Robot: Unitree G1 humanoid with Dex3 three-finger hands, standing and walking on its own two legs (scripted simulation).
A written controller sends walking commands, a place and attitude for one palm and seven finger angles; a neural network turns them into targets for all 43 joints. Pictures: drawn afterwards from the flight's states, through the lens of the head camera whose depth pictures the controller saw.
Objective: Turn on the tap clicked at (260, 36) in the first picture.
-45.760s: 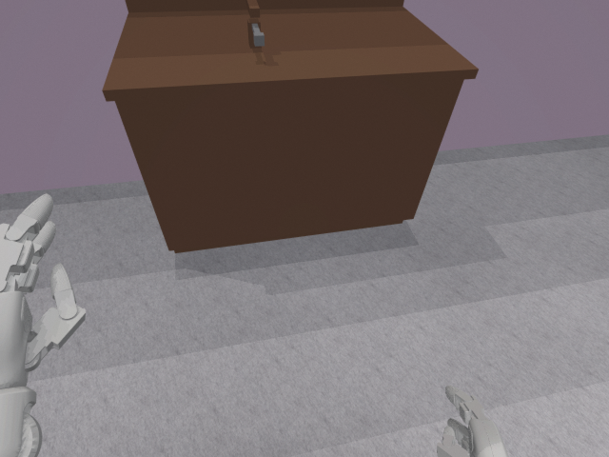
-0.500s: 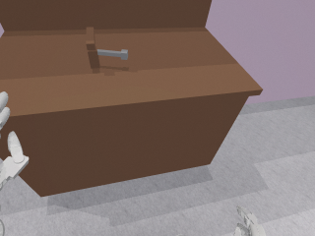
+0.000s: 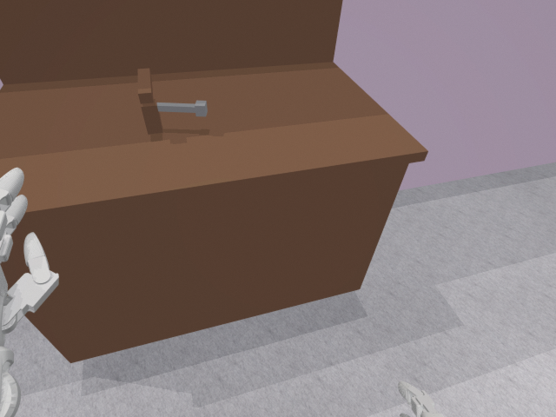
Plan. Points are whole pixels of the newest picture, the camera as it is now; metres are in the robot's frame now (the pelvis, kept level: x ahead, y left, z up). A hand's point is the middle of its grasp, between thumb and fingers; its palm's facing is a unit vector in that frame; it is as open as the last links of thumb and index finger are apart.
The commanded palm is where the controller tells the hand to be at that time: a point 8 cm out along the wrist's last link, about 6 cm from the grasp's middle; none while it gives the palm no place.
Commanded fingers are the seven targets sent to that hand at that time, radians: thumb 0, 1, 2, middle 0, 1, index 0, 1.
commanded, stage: stop stepping back and stand still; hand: left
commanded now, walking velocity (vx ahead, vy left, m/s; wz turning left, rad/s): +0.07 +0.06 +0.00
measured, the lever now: (201, 108) +0.78 +0.21 +0.08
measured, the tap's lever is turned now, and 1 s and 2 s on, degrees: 74 74 74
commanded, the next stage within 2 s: stand and check the lever's angle in 0.78 s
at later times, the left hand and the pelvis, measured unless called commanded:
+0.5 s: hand (104, 265) +0.25 +0.21 +0.16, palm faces +0.40 -0.84 -0.36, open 7.4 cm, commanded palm +0.19 +0.26 +0.18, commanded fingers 0.00 0.90 0.90 -0.20 -0.30 -0.20 -0.30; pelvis +0.04 -0.02 +0.00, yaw +1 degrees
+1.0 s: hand (83, 273) +0.24 +0.24 +0.15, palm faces +0.40 -0.85 -0.36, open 7.4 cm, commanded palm +0.19 +0.27 +0.18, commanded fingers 0.00 0.90 0.90 -0.20 -0.30 -0.20 -0.30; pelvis +0.04 -0.01 +0.00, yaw +0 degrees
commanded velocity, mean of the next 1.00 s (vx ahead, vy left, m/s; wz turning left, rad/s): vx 0.00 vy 0.00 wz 0.00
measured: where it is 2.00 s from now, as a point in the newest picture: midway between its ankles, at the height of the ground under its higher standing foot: outside the picture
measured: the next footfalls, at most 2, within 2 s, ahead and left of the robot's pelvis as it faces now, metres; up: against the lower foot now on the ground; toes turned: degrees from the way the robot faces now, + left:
right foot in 0.04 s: +0.08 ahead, -0.11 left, +0.00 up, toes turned +0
right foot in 1.92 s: +0.30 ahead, -0.14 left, +0.00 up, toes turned -6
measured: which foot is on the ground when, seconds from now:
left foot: down 0.00-1.00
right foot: up 0.00-0.02, down 0.04-1.00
